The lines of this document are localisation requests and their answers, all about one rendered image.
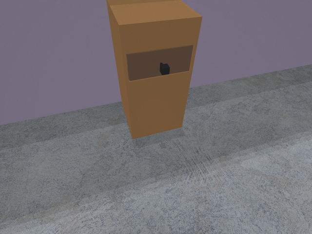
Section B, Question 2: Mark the cabinet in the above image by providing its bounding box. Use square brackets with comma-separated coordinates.
[106, 0, 202, 139]

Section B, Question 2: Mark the drawer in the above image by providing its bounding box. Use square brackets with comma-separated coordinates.
[126, 45, 193, 81]

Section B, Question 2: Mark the handle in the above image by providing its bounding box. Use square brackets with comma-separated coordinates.
[160, 63, 170, 75]

